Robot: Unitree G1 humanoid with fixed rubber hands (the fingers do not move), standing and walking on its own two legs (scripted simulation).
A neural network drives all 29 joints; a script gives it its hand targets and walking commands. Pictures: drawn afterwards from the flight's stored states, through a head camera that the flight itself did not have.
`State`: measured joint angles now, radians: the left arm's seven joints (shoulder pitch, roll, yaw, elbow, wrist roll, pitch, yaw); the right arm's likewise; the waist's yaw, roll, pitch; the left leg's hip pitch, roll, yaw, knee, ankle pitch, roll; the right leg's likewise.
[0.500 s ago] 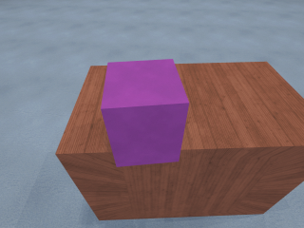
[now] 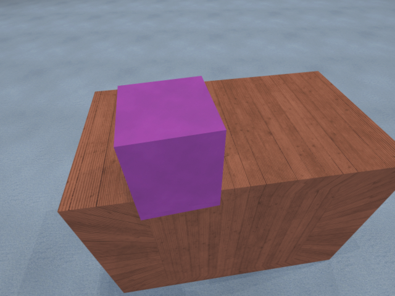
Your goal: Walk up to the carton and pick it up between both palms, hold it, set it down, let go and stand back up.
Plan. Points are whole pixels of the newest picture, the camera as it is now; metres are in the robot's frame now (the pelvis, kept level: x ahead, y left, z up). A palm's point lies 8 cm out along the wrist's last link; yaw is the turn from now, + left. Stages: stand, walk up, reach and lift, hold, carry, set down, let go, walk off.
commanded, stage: stand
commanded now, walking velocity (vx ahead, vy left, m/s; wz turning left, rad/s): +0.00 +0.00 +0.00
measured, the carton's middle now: (171, 148) +0.45 +0.07 +0.07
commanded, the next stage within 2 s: none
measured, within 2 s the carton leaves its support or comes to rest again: neither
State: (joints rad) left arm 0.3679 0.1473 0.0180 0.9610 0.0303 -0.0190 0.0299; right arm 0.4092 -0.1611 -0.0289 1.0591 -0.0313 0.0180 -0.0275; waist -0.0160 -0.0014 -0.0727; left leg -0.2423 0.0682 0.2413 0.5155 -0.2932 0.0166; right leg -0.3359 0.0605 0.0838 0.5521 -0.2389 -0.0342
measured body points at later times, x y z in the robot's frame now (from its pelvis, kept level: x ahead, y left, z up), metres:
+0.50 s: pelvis +0.00 +0.01 +0.00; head -0.01 +0.00 +0.45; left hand +0.00 +0.22 -0.16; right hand -0.07 -0.20 -0.17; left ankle -0.01 +0.10 -0.73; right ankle +0.03 -0.10 -0.73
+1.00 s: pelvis +0.01 +0.00 +0.00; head +0.01 -0.01 +0.45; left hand +0.01 +0.22 -0.16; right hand -0.06 -0.21 -0.17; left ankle -0.01 +0.10 -0.73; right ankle +0.03 -0.10 -0.73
